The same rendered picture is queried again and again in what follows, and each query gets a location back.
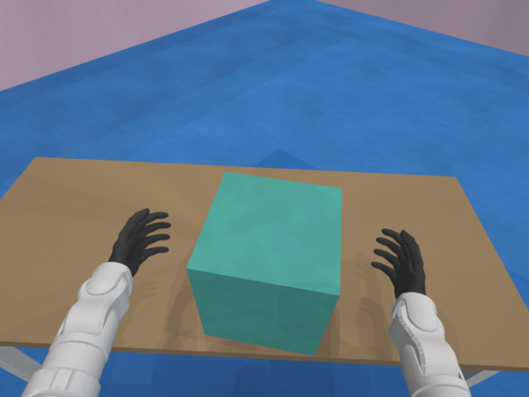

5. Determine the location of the robot right hand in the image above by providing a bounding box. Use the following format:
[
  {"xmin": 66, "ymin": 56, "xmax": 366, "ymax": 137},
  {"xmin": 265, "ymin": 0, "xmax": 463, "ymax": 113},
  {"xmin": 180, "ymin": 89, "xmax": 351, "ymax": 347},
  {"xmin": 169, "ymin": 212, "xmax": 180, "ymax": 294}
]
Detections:
[{"xmin": 371, "ymin": 228, "xmax": 426, "ymax": 299}]

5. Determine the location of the table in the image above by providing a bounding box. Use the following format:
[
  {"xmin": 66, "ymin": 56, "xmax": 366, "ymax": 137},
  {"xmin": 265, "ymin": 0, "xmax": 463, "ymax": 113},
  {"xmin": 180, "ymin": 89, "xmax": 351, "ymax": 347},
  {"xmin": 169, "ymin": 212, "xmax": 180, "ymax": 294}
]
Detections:
[{"xmin": 0, "ymin": 157, "xmax": 529, "ymax": 388}]

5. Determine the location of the carton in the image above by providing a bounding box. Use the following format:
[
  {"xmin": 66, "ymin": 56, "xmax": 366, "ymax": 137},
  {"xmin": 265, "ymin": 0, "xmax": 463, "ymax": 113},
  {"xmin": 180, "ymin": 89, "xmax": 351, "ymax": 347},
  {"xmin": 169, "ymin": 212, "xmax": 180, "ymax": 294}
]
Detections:
[{"xmin": 186, "ymin": 171, "xmax": 342, "ymax": 356}]

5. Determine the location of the robot left forearm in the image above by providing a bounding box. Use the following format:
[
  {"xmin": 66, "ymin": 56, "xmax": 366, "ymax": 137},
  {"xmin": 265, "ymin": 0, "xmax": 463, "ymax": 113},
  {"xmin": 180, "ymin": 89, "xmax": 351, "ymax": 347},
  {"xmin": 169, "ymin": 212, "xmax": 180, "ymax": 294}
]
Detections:
[{"xmin": 21, "ymin": 262, "xmax": 133, "ymax": 397}]

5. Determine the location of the robot right forearm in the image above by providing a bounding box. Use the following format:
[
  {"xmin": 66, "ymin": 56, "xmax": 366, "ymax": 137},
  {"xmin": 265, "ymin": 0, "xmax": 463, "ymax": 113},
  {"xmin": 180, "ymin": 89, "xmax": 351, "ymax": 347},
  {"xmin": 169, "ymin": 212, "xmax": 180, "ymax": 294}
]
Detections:
[{"xmin": 388, "ymin": 292, "xmax": 471, "ymax": 397}]

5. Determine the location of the robot left hand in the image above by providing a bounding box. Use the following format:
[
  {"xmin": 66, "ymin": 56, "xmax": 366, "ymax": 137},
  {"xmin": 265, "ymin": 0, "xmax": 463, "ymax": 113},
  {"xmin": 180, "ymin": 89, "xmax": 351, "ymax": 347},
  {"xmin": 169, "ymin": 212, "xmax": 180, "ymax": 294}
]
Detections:
[{"xmin": 108, "ymin": 208, "xmax": 171, "ymax": 277}]

